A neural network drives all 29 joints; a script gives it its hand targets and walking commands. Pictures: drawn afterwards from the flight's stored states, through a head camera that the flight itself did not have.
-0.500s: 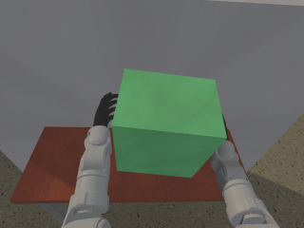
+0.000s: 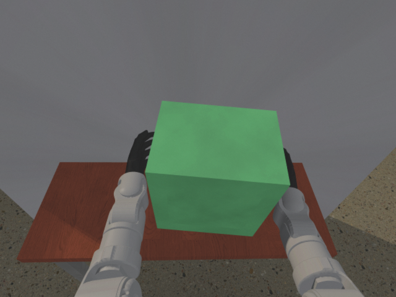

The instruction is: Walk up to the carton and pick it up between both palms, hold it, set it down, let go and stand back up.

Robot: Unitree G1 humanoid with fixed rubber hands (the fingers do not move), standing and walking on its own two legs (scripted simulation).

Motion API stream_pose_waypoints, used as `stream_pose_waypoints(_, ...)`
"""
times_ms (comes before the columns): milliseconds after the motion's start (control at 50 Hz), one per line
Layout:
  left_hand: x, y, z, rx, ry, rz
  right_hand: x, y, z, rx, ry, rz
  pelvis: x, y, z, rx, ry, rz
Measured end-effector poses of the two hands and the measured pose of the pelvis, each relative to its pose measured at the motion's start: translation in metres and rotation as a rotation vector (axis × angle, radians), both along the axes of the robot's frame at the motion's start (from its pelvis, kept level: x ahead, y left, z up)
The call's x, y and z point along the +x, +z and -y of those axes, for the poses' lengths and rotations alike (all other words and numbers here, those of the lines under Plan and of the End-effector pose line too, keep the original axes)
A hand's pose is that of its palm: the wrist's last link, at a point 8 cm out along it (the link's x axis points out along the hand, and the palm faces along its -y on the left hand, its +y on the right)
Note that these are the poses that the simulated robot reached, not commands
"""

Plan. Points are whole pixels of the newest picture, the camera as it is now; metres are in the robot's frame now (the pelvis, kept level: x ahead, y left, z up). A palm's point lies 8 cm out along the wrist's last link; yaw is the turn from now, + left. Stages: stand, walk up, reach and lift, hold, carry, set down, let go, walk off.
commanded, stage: set down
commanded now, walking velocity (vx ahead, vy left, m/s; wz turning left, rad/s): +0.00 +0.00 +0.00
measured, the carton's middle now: (211, 174) +0.36 +0.00 +0.05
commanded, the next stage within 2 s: none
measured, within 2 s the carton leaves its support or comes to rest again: neither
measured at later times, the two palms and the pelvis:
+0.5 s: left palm (143, 180) +0.36 +0.15 +0.01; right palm (282, 192) +0.34 -0.17 +0.01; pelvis +0.01 +0.00 +0.00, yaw +0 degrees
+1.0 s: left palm (143, 189) +0.36 +0.15 -0.02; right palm (278, 202) +0.33 -0.16 -0.02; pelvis +0.00 +0.01 -0.02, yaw +0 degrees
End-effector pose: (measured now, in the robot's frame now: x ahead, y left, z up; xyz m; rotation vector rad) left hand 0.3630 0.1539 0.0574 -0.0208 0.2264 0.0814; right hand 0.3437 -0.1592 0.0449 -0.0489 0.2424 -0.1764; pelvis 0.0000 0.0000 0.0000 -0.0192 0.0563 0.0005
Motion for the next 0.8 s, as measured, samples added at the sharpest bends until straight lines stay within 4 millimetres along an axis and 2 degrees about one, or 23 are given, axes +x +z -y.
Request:
stream_pose_waypoints(120,0.003,-0.008,0.000,-0.002,0.002,0.002,0.003,-0.004,0.000,0.001,-0.001,0.003,0.003,0.000,-0.001,-0.002,-0.003,-0.022)
stream_pose_waypoints(360,0.001,-0.032,0.002,0.006,0.003,-0.017,0.002,-0.026,0.003,0.015,-0.002,-0.015,0.008,-0.002,0.001,-0.006,-0.001,-0.069)
stream_pose_waypoints(520,0.000,-0.048,0.007,0.000,0.001,-0.030,0.000,-0.041,0.007,0.027,-0.010,-0.028,0.008,-0.004,0.002,-0.006,-0.003,-0.109)
stream_pose_waypoints(800,0.000,-0.066,0.005,-0.004,-0.014,-0.023,-0.003,-0.056,0.005,0.021,-0.020,-0.022,0.003,-0.012,-0.004,-0.011,-0.005,-0.172)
